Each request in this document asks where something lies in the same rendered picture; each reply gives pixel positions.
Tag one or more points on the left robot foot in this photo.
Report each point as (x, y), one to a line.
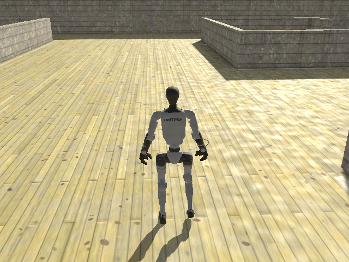
(162, 219)

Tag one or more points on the robot torso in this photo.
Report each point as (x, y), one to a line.
(173, 127)

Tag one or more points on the robot right forearm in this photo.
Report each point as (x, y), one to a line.
(200, 143)

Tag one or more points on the robot left forearm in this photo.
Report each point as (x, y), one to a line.
(146, 145)

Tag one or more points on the robot right hand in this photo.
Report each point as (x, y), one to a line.
(205, 154)

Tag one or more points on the left robot upper arm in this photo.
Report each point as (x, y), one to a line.
(153, 125)

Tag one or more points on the right robot upper arm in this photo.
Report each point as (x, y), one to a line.
(193, 123)

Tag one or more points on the robot left hand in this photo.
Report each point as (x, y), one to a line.
(144, 156)

